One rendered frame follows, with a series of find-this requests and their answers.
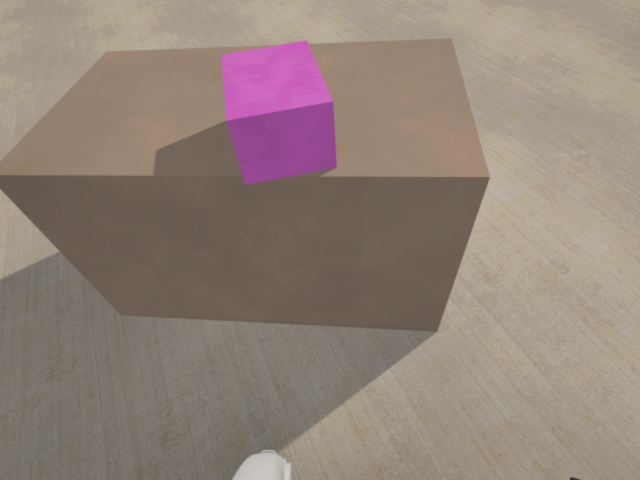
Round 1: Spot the robot left thigh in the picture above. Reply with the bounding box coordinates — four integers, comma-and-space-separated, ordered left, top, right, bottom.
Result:
232, 453, 291, 480

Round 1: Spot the pedestal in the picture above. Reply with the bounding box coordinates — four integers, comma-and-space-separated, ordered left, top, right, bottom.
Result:
0, 38, 490, 332

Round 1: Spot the carton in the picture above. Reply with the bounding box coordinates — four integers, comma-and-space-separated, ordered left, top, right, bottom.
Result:
221, 40, 337, 185

